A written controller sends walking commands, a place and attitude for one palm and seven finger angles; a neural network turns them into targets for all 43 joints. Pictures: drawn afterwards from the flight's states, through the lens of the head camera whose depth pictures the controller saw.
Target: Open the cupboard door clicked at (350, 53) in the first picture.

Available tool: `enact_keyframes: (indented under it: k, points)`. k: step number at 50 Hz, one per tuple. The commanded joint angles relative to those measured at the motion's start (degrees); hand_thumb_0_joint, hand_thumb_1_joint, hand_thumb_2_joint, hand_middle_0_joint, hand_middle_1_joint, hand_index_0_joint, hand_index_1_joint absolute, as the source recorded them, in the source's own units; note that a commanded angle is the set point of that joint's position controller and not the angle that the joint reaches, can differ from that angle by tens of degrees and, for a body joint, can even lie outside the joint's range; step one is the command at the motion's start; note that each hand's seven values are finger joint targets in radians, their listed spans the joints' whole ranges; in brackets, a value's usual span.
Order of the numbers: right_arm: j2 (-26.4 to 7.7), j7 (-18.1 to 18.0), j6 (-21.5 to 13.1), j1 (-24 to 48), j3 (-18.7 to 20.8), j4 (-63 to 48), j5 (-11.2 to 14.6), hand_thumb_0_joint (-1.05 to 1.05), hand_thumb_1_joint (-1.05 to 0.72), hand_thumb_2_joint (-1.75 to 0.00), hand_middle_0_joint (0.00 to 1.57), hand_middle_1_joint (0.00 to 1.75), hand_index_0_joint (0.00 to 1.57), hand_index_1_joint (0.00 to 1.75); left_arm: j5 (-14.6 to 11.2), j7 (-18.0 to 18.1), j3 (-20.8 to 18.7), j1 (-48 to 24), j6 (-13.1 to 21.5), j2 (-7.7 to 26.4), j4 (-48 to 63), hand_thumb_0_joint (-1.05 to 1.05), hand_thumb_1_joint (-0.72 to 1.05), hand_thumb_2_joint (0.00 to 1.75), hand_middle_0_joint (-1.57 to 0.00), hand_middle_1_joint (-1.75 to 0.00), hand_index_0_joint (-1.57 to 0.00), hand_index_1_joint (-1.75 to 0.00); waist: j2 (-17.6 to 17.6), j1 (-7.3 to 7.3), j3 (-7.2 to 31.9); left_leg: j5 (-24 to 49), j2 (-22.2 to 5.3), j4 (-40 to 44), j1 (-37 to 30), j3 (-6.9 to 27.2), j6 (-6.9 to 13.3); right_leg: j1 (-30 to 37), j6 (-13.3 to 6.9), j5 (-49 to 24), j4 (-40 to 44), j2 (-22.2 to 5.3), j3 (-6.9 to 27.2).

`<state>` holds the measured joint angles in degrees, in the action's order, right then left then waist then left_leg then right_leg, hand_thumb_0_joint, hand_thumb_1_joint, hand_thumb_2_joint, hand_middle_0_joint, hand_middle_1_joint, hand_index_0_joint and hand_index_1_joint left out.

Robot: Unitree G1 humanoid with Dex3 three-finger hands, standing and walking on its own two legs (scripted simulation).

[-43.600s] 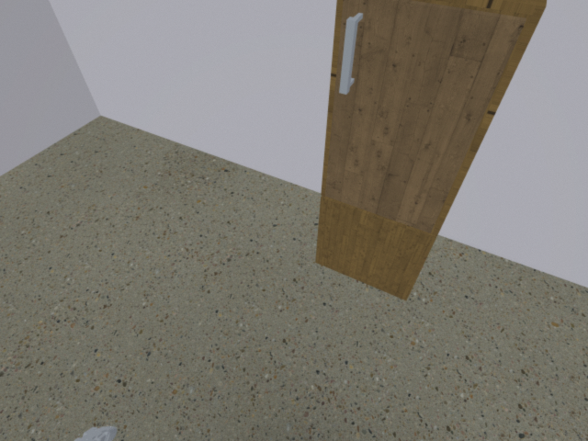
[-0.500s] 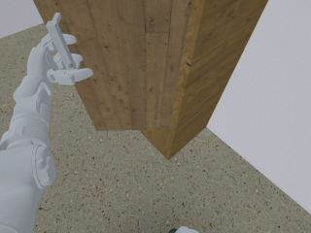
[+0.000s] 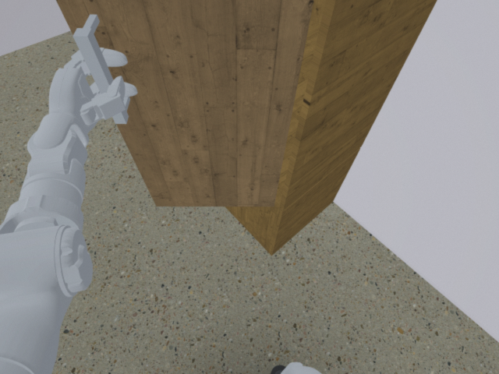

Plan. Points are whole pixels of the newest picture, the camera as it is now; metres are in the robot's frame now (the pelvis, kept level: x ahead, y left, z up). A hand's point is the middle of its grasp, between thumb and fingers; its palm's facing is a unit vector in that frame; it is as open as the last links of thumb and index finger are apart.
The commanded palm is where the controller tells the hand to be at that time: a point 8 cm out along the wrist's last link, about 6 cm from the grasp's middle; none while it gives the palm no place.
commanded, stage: pull the door open along its arc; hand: left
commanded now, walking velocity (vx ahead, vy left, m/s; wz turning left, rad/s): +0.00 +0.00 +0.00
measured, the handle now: (108, 74) +0.56 +0.19 +0.15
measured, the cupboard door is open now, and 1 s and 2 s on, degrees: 49 97 93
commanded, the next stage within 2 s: open thumb and fingers to let go in 0.90 s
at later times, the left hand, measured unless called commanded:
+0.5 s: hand (127, 157) +0.39 +0.14 +0.15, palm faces -0.01 -1.00 +0.04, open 5.8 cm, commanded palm +0.32 +0.20 +0.15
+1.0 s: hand (203, 223) +0.28 +0.04 +0.15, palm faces +0.34 -0.94 +0.00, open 6.2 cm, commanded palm +0.24 +0.09 +0.15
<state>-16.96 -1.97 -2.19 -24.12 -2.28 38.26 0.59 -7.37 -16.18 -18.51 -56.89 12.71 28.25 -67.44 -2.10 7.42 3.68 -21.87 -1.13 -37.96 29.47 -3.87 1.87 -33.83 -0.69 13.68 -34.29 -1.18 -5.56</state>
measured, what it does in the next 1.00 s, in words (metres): stands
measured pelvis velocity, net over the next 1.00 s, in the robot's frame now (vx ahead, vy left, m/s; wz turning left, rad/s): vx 0.00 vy -0.04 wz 0.02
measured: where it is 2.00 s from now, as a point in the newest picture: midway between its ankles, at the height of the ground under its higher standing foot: outside the picture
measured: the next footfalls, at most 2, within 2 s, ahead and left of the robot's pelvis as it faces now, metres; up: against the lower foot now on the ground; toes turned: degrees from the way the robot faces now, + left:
none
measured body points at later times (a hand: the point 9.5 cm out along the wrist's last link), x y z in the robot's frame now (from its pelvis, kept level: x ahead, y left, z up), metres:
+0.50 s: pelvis +0.02 +0.00 +0.01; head +0.03 -0.02 +0.46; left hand +0.38 +0.20 +0.15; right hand +0.14 -0.25 -0.09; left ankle -0.04 +0.09 -0.72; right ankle +0.02 -0.12 -0.72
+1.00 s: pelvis +0.00 -0.04 +0.02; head -0.03 -0.08 +0.46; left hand +0.26 +0.09 +0.16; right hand +0.21 -0.23 -0.07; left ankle -0.04 +0.09 -0.72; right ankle +0.02 -0.12 -0.72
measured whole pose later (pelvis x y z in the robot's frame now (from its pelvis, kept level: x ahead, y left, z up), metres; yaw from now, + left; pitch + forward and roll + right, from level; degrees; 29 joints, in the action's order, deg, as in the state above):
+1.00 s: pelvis +0.00 -0.04 +0.02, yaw +1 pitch -3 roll +0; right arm -10.0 -1.5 6.9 -5.3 -2.8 33.8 -1.6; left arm -0.3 26.6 10.7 3.7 -15.8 -5.2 13.5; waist -5.1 -1.7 1.3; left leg -18.1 -3.0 -26.8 5.6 -2.3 -1.3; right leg -10.8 -3.8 12.5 -25.9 1.5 -7.1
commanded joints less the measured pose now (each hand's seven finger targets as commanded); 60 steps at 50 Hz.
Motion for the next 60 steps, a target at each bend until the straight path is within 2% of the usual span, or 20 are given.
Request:
enact_keyframes:
  k: [1,3,7,8,9,13,20,21,22,23,25,29,30,36,38,41,49,50,53,60]
  points:
    - [-9.51,-0.33,-0.71,-7.1,3.41,-3.96,0.18,0.0,-0.9,-0.9,0.2,0.3,0.2,0.3,-0.66,-0.99,-4.27,-26.22,4.49,15.51,13.43,0.0,0.9,0.9,-0.4,-1.35,-0.4,-1.35,-2.24,0.35,25.77,27.11,0.06,3.03,-9.91,5.02,-0.6,15.87,-0.89,-21.67,-0.12,2.4,3.76]
    - [-9.17,-0.2,-0.55,-6.23,3.46,-4.85,0.41,0.0,-0.9,-0.9,0.2,0.3,0.2,0.3,-1.22,-1.69,-3.1,-22.51,4.26,12.99,14.03,0.0,0.9,0.9,-0.4,-1.35,-0.4,-1.35,-0.34,-0.22,23.87,26.5,0.0,3.82,-8.66,4.57,-0.5,17.07,-0.87,-22.12,0.05,2.39,3.48]
    - [-8.93,-0.01,-0.12,-4.44,3.69,-6.9,0.8,0.0,-0.9,-0.9,0.2,0.3,0.2,0.3,-2.43,-2.43,-4.25,-16.04,3.97,13.54,20.98,0.0,0.9,0.9,-0.4,-1.35,-0.4,-1.35,-3.8,-2.68,26.97,31.73,-0.22,4.06,-11.43,4.02,-0.81,19.96,-1.08,-25.26,-0.05,2.23,3.85]
    - [-8.79,0.15,-0.18,-3.88,3.75,-7.49,0.87,0.0,-0.9,-0.9,0.2,0.3,0.2,0.3,-3.0,-2.47,-4.36,-14.0,3.51,12.93,22.7,0.0,0.9,0.9,-0.4,-1.35,-0.4,-1.35,-2.68,-3.0,26.82,31.95,-0.33,4.33,-11.48,3.87,-0.75,20.67,-1.07,-25.81,0.19,2.27,3.78]
    - [-8.6,0.22,-0.09,-3.24,3.79,-7.91,1.13,0.0,-0.9,-0.9,0.2,0.3,0.2,0.3,-3.44,-2.61,-3.92,-10.23,2.68,11.65,22.64,0.0,0.9,0.9,-0.4,-1.35,-0.4,-1.35,-0.15,-3.41,25.14,31.28,-0.4,4.73,-10.29,3.42,-0.47,21.63,-1.02,-26.13,0.47,2.31,3.68]
    - [-8.0,0.61,-0.11,-0.07,3.85,-10.55,1.67,0.0,-0.9,-0.9,0.2,0.3,0.2,0.3,-5.22,-2.53,-4.68,0.49,0.28,10.4,32.86,0.0,0.9,0.9,-0.4,-1.35,-0.4,-1.35,-1.57,-6.14,24.7,34.34,-0.33,6.24,-10.93,2.55,-0.38,25.87,-1.26,-29.59,0.79,1.75,4.0]
    - [-6.18,1.31,-1.09,7.69,3.64,-14.63,2.51,0.0,-0.9,-0.9,0.2,0.3,0.2,0.3,-7.95,-0.5,-4.05,24.2,-5.58,4.0,55.12,0.0,0.9,0.9,-0.4,-1.35,-0.4,-1.35,1.19,-9.46,21.61,36.49,-0.42,9.2,-13.21,1.37,-0.56,32.18,-1.35,-33.54,2.16,0.7,3.9]
    - [-3.71,1.82,-1.59,10.78,3.52,-15.11,2.63,0.0,-0.9,-0.9,0.2,0.3,0.2,0.3,-10.64,7.5,-10.76,25.21,-6.41,1.95,62.62,0.0,0.9,0.9,-0.4,-1.35,-0.4,-1.35,0.69,-13.77,20.64,35.2,0.2,9.22,-12.64,1.6,-1.66,31.12,-1.15,-30.9,3.19,1.25,2.9]
    - [-3.23,2.39,-1.97,12.49,3.28,-14.97,2.26,0.0,-0.9,-0.9,0.2,0.3,0.2,0.3,-9.81,11.23,-5.01,31.03,-7.48,-5.16,66.17,0.0,0.9,0.9,-0.4,-1.35,-0.4,-1.35,-0.34,-12.68,19.04,34.84,0.05,10.27,-14.06,1.36,-2.33,30.96,-1.09,-29.38,3.66,1.2,2.51]
    - [-2.94,2.78,-2.21,13.49,3.32,-14.68,2.44,0.0,-0.9,-0.9,0.2,0.3,0.2,0.3,-8.94,14.55,-3.43,34.66,-8.46,-7.91,69.75,0.0,0.9,0.9,-0.4,-1.35,-0.4,-1.35,1.3,-12.39,17.38,34.16,-0.17,10.66,-14.1,1.47,-2.63,30.27,-1.09,-28.02,4.07,1.24,1.93]
    - [-2.52,2.81,-1.63,15.41,3.5,-14.15,1.86,0.0,-0.9,-0.9,0.2,0.3,0.2,0.3,-6.41,20.65,-2.36,40.92,-10.11,-9.15,76.19,0.0,0.9,0.9,-0.4,-1.35,-0.4,-1.35,4.57,-12.44,16.35,31.42,-0.31,11.2,-14.44,1.26,-2.15,31.57,-0.97,-27.02,4.74,1.07,2.01]
    - [-0.1,2.05,0.44,20.38,2.67,-14.64,0.81,0.0,-0.9,-0.9,0.2,0.3,0.2,0.3,-1.41,30.31,3.55,48.23,-15.21,-14.83,90.63,0.0,0.9,0.9,-0.4,-1.35,-0.4,-1.35,1.92,-12.82,14.46,27.55,-0.01,13.11,-16.5,1.07,-2.24,33.99,-1.29,-24.77,6.01,0.47,2.78]
    - [0.16,1.69,1.23,21.35,2.52,-14.77,0.53,0.0,-0.9,-0.9,0.2,0.3,0.2,0.3,0.12,32.58,4.4,50.25,-16.58,-14.99,92.79,0.0,0.9,0.9,-0.4,-1.35,-0.4,-1.35,3.28,-12.73,13.55,26.15,-0.16,13.34,-16.72,1.42,-2.11,34.35,-1.38,-23.42,6.71,0.35,3.06]
    - [2.45,0.5,6.1,26.11,1.11,-14.75,-0.65,0.0,-0.9,-0.9,0.2,0.3,0.2,0.3,5.2,40.79,13.69,54.64,-23.39,-22.15,98.58,0.0,0.9,0.9,-0.4,-1.35,-0.4,-1.35,4.51,-12.28,7.58,22.2,0.61,13.52,-18.1,1.4,-1.25,34.26,-1.65,-20.45,10.82,0.2,5.47]
    - [3.21,0.33,6.97,26.87,0.89,-14.67,-1.1,0.0,-0.9,-0.9,0.2,0.3,0.2,0.3,6.55,42.42,16.17,55.2,-24.27,-24.4,99.03,0.0,0.9,0.9,-0.4,-1.35,-0.4,-1.35,2.77,-12.58,7.11,21.98,0.91,13.29,-18.8,1.47,-1.18,34.13,-1.84,-19.7,11.36,0.17,6.08]
    - [3.43,0.07,7.9,27.74,0.86,-14.38,-1.44,0.0,-0.9,-0.9,0.2,0.3,0.2,0.3,7.39,43.14,18.45,55.24,-24.41,-25.86,98.31,0.0,0.9,0.9,-0.4,-1.35,-0.4,-1.35,4.45,-12.23,6.58,20.68,1.02,12.93,-19.03,1.76,-0.97,33.97,-1.8,-18.24,12.48,-0.06,7.24]
    - [3.27,0.57,5.48,28.17,1.21,-13.41,-2.34,0.0,-0.9,-0.9,0.2,0.3,0.2,0.3,9.56,43.93,30.8,45.62,-22.61,-35.35,96.54,0.0,0.9,0.9,-0.4,-1.35,-0.4,-1.35,6.31,-9.42,7.3,18.15,1.26,11.34,-20.69,3.4,-0.6,30.79,-0.82,-13.74,13.17,-1.6,7.12]
    - [3.11,0.32,5.25,27.88,1.12,-12.39,-2.28,0.0,-0.9,-0.9,0.2,0.3,0.2,0.3,9.9,44.28,30.43,40.23,-22.39,-34.45,94.01,0.0,0.9,0.9,-0.4,-1.35,-0.4,-1.35,7.42,-8.22,5.79,16.69,1.35,11.32,-20.56,3.73,-0.52,28.97,-0.66,-10.95,13.95,-1.7,7.1]
    - [3.36,-0.29,4.35,27.69,1.52,-12.16,-2.4,0.0,-0.9,-0.9,0.2,0.3,0.2,0.3,9.99,44.12,28.96,41.12,-21.27,-33.29,92.85,0.0,0.69,0.81,-0.38,-1.33,-0.38,-1.33,6.65,-10.08,9.33,16.32,1.74,11.94,-21.07,3.38,-0.49,31.87,-0.59,-9.82,14.68,-2.27,8.02]
    - [3.06,-0.91,3.72,27.82,1.38,-11.15,-1.89,0.0,-0.9,-0.9,0.2,0.3,0.2,0.3,7.86,42.43,27.22,38.73,-20.73,-32.86,86.81,0.0,0.2,0.6,-0.35,-1.27,-0.35,-1.27,8.56,-10.61,6.03,13.58,2.06,13.84,-20.45,3.46,-0.44,31.05,-0.45,-2.99,18.07,-2.44,8.12]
